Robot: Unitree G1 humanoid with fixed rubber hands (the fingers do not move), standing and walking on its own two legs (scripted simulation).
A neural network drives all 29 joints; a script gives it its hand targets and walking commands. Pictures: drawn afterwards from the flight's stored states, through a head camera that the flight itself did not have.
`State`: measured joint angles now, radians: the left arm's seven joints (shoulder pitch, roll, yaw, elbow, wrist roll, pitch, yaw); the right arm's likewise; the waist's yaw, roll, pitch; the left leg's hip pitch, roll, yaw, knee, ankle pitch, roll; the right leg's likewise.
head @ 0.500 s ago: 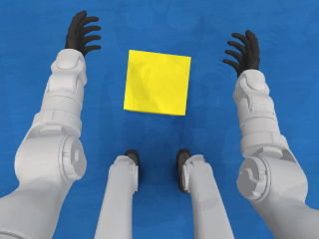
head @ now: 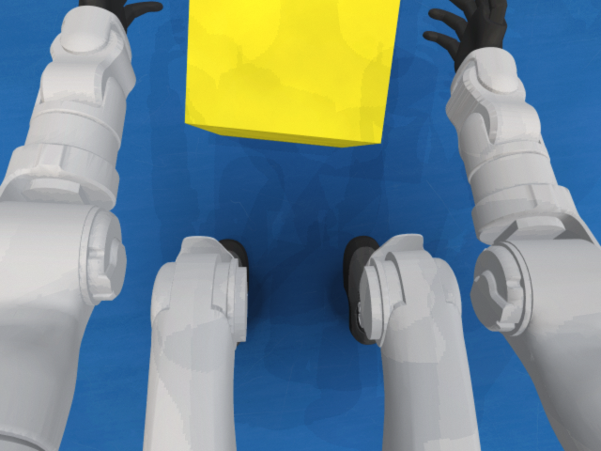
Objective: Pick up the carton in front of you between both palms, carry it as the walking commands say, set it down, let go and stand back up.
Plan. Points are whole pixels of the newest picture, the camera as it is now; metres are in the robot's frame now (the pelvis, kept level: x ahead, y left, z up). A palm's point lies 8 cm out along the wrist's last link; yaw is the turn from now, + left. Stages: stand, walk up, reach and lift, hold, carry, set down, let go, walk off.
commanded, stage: reach and lift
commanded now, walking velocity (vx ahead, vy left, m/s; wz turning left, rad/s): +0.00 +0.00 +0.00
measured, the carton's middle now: (289, 62) +0.53 +0.02 -0.29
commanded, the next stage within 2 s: none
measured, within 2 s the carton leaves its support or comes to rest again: leaves its support in 0.98 s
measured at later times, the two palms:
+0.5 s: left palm (138, 34) +0.54 +0.20 -0.22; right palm (441, 58) +0.52 -0.15 -0.21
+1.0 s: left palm (161, 28) +0.54 +0.17 -0.21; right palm (427, 44) +0.53 -0.13 -0.20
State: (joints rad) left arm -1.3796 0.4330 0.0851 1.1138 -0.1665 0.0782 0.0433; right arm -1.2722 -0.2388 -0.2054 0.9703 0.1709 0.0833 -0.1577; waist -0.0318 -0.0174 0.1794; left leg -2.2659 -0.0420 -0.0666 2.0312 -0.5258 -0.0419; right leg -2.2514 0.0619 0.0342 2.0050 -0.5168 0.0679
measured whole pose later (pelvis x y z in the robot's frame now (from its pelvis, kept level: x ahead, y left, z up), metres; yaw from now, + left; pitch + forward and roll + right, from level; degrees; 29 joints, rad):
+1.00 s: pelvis +0.00 +0.00 -0.04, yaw +0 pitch +38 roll -2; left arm -1.46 0.32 0.06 1.17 -0.13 0.12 0.10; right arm -1.38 -0.19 -0.25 1.06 0.13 0.11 -0.18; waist -0.01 -0.04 0.29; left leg -2.29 -0.03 -0.05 2.21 -0.57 -0.03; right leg -2.28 0.08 0.05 2.18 -0.56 0.08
